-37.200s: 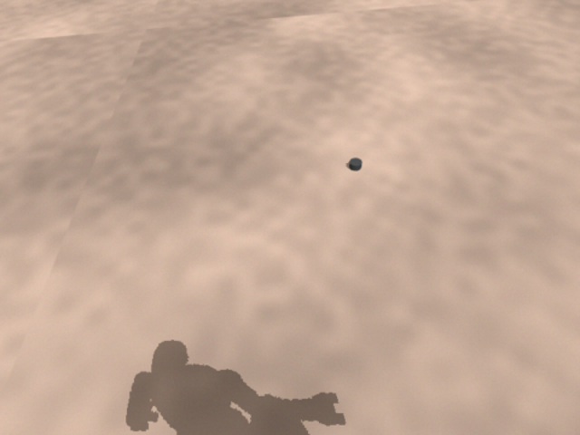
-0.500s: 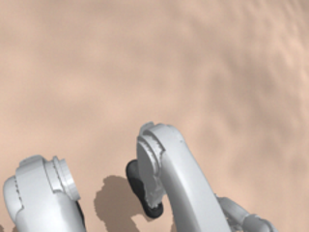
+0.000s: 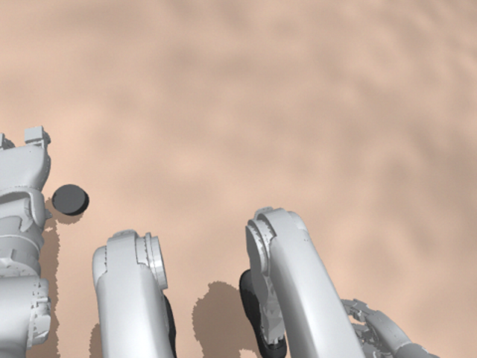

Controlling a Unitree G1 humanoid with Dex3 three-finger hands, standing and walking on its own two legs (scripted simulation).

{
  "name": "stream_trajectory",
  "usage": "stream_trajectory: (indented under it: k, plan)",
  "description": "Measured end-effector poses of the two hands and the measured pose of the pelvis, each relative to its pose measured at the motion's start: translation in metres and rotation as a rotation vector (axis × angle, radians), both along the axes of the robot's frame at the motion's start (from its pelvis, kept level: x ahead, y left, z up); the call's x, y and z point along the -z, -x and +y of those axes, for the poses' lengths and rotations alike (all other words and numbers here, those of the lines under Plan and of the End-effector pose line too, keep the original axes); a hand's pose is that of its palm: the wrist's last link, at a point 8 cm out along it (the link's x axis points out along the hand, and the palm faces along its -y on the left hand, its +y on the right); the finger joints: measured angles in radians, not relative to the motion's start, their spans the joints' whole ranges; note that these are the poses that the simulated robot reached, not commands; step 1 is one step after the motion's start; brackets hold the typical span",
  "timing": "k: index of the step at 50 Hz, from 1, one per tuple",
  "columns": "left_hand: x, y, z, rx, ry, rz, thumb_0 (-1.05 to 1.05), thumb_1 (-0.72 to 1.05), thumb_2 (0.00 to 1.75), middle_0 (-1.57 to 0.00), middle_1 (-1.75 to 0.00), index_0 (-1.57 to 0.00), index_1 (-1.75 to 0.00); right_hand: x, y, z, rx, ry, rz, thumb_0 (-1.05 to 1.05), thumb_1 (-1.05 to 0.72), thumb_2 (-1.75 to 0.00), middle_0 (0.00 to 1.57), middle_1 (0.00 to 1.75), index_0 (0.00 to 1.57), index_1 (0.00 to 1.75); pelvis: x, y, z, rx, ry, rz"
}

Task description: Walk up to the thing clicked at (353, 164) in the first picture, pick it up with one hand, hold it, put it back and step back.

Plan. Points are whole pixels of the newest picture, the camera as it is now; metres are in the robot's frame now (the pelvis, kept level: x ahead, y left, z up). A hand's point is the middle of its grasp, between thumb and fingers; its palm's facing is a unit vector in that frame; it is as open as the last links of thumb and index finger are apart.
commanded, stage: withdraw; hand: left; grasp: from above
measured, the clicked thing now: (71, 200) +0.42 +0.32 -0.31
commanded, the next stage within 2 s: home in 0.36 s
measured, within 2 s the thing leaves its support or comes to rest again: neither
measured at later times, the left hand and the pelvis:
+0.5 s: hand (49, 201) +0.40 +0.32 -0.20, palm faces -0.46 -0.10 -0.88, open 13.9 cm; pelvis -0.01 -0.01 -0.01, yaw +2 degrees
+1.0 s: hand (6, 228) +0.33 +0.30 -0.02, palm faces -0.27 -0.61 -0.75, open 8.5 cm; pelvis +0.00 +0.00 +0.11, yaw +6 degrees
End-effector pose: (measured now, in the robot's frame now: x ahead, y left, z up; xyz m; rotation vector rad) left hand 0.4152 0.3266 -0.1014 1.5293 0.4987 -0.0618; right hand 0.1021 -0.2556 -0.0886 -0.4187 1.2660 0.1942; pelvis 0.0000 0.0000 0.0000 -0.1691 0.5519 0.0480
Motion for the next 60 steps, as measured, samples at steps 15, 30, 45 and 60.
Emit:
stream_trajectory:
  k: [15,30,45,60]
  plan:
    - [-0.025,0.014,-0.017,0.077,0.084,0.166,0.0,-0.49,1.0,-0.1,-1.01,-0.09,-1.0,-0.021,0.002,-0.013,0.019,0.095,-0.033,0.0,-0.9,-0.9,0.2,0.3,0.2,0.3,-0.023,0.016,-0.01,-0.031,-0.046,-0.016]
    - [0.039,-0.001,-0.002,0.062,0.076,0.008,0.0,-0.37,0.96,-0.16,-0.91,-0.16,-0.9,0.005,0.061,-0.015,0.055,0.179,0.153,0.0,-0.89,-0.9,0.2,0.3,0.2,0.3,0.016,0.008,-0.004,-0.015,-0.021,-0.02]
    - [-0.084,0.048,0.002,-0.246,0.334,0.028,0.0,0.3,0.92,-0.24,-0.51,-0.22,-0.52,-0.041,-0.016,0.014,0.148,0.0,-0.014,0.01,-0.9,-0.9,0.2,0.3,0.2,0.3,-0.071,-0.004,-0.002,-0.045,-0.041,0.075]
    - [-0.208,0.16,-0.016,-0.518,0.795,-0.023,0.0,0.85,0.91,-0.22,-0.32,-0.21,-0.32,-0.177,-0.142,0.035,0.053,-0.005,-0.426,0.01,-0.91,-0.9,0.2,0.3,0.2,0.3,-0.176,-0.004,-0.002,-0.094,-0.073,-0.017]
